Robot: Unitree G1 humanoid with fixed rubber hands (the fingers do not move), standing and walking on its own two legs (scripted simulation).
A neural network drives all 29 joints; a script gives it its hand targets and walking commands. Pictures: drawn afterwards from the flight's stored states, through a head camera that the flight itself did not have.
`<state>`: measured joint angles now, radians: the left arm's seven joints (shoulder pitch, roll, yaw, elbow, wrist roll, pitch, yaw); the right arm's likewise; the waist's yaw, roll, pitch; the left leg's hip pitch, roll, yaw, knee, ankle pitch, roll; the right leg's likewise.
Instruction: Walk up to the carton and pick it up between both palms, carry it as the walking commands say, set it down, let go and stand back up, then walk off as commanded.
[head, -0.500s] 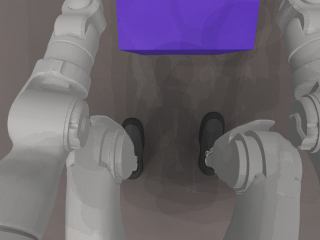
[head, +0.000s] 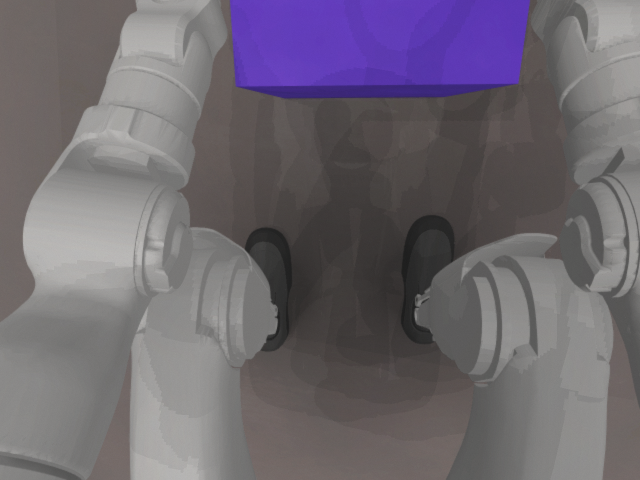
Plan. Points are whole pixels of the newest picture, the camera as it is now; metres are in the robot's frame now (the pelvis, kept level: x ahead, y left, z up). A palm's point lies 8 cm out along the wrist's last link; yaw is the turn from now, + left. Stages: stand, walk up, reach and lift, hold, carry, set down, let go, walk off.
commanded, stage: reach and lift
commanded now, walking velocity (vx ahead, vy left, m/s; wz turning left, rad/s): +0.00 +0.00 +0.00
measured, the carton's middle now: out of the picture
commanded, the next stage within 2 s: none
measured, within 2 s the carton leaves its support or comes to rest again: leaves its support in 0.50 s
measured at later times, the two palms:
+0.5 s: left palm out of the picture +0.56 +0.11 -0.18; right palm out of the picture +0.56 -0.20 -0.18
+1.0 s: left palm out of the picture +0.56 +0.11 -0.10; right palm out of the picture +0.56 -0.20 -0.10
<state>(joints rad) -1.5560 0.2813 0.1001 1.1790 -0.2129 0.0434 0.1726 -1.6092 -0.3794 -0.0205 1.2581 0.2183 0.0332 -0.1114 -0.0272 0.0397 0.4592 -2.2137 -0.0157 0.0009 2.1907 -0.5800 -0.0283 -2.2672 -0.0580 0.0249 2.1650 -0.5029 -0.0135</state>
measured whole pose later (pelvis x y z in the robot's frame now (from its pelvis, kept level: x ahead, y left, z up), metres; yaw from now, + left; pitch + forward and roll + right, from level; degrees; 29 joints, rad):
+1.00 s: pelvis +0.01 +0.00 +0.02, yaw +0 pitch +41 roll +2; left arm -1.32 0.11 0.41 0.79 0.07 0.30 0.13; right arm -1.39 -0.25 -0.30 0.90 -0.06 0.30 -0.07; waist -0.03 0.04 0.17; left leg -2.24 -0.03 -0.01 2.11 -0.59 -0.04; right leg -2.30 -0.03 0.03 2.09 -0.51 -0.01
